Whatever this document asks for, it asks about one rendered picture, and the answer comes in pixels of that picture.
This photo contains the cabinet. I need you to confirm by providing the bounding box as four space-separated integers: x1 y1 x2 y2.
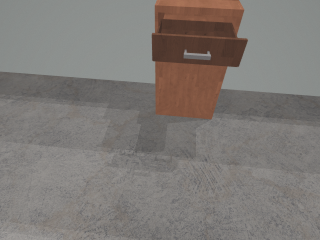
154 0 244 120

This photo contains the handle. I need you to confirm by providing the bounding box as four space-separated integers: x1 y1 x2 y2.
183 49 211 60

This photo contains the drawer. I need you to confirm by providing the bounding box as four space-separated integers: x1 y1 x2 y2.
152 19 248 67

